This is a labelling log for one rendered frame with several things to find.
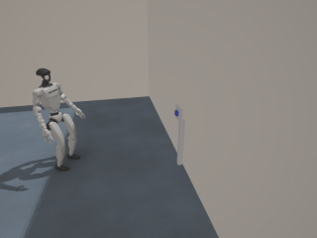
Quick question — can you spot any left robot upper arm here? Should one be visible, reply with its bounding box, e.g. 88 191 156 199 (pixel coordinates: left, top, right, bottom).
53 82 66 100

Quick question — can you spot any robot left hand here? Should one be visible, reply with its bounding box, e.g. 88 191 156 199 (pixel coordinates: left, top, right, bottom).
74 108 85 119

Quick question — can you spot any left robot shin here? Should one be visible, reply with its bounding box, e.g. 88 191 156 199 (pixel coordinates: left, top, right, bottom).
68 139 77 156

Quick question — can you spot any right robot forearm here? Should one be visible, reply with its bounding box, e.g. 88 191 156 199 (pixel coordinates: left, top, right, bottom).
33 107 47 130

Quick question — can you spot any robot right hand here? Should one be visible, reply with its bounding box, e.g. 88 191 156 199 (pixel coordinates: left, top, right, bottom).
42 128 54 144

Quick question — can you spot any panel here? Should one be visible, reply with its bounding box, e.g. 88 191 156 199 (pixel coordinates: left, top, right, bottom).
175 103 185 166

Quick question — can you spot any right robot upper arm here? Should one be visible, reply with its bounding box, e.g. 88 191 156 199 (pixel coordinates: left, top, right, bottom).
32 88 43 113

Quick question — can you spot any left robot forearm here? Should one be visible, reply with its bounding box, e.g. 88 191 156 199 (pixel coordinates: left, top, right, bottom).
63 97 77 110

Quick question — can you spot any humanoid robot head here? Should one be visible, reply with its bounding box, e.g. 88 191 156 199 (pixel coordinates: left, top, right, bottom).
36 68 53 88

